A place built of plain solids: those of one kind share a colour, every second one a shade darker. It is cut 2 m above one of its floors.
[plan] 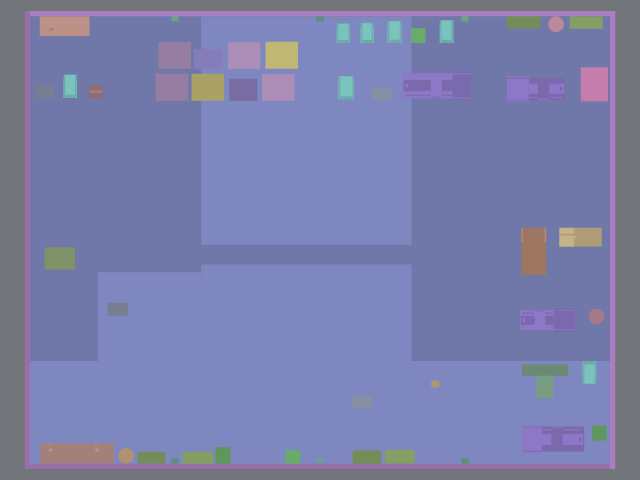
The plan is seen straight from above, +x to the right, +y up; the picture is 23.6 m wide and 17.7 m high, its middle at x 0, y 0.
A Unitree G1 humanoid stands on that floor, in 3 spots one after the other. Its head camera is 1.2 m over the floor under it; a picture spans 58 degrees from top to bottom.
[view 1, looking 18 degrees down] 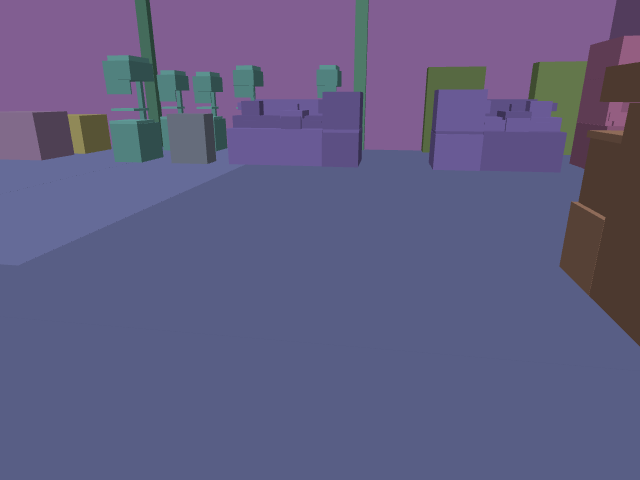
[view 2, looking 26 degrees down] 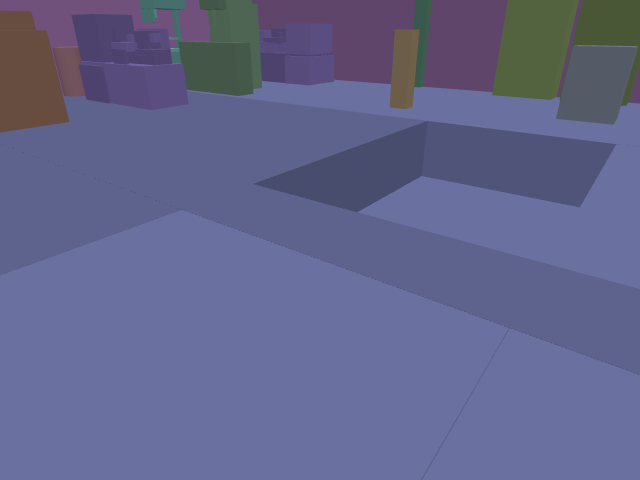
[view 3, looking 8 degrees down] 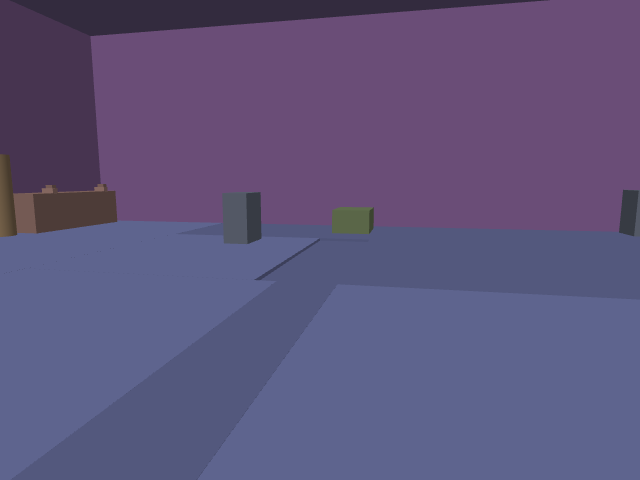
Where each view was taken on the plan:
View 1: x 6.12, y -2.84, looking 99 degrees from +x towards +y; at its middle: floor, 3.88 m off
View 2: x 0.78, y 1.59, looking -53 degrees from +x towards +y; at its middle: floor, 2.73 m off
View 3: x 0.43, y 0.64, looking -168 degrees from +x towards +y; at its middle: floor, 8.89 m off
